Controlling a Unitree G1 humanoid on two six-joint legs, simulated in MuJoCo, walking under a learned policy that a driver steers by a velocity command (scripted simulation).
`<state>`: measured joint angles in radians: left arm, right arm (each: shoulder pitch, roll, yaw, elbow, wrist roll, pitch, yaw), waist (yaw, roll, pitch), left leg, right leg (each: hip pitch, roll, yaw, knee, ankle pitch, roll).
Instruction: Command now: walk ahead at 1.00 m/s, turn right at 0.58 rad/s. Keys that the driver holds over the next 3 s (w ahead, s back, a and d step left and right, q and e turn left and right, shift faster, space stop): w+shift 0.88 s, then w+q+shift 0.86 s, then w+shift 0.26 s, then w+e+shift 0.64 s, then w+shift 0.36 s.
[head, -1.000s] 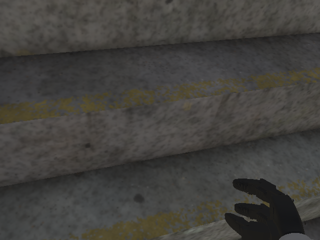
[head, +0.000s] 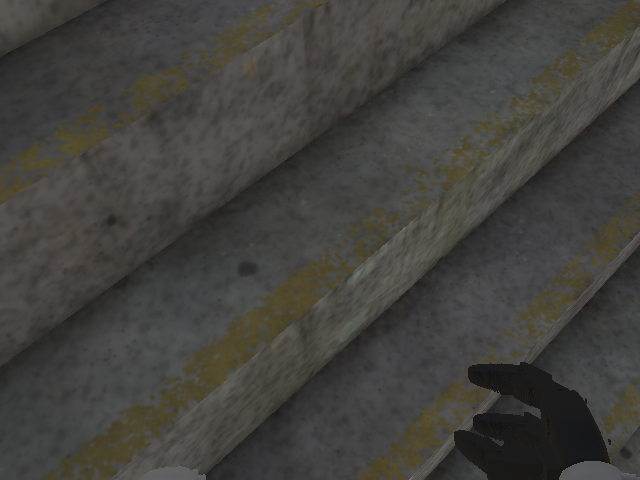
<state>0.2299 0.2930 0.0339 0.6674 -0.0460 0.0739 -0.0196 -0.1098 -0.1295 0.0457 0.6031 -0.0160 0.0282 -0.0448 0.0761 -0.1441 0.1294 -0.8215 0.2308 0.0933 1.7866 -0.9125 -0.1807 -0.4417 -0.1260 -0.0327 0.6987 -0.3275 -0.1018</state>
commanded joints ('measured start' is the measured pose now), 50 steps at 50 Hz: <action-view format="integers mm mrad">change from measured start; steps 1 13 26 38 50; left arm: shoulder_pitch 61 175 14 -84 -193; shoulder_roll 47 8 29 28 -47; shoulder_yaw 29 -2 -8 -4 -73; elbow -47 134 -4 -17 -281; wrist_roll -23 10 28 53 18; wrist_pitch -31 -78 -142 -111 -136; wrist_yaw -16 3 22 24 1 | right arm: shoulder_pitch -37 -105 43 119 196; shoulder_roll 73 112 132 40 -45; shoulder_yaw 43 31 28 21 -25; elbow -108 -44 39 17 -101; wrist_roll -10 8 21 -4 19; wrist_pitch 9 21 -22 0 -86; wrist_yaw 12 2 -21 -8 9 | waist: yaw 57 138 -68 -136 -51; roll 236 168 51 196 99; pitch -391 -272 -233 -161 -239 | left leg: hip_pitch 232 78 -471 -47 628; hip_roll -147 -145 -224 -221 -152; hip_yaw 196 124 -79 -16 -353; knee -138 -121 655 -58 -1231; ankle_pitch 263 259 805 731 939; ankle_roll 102 142 106 220 330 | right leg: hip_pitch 138 266 264 310 45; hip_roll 38 27 -70 21 56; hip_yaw -89 2 413 98 154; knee -169 -279 -310 -373 -438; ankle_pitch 111 344 -64 711 -120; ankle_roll -6 144 19 93 135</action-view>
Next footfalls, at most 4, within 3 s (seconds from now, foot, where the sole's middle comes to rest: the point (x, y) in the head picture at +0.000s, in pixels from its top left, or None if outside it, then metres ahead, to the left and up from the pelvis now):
1.00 left None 0.05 0.02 -0.77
1.26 left None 0.11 -0.11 -0.77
1.50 right None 0.14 -0.42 -1.01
2.12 left None -0.04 -0.20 -1.01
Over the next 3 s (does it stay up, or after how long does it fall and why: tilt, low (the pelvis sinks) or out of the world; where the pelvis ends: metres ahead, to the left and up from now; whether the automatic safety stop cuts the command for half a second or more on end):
stays up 0.29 -0.27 0.01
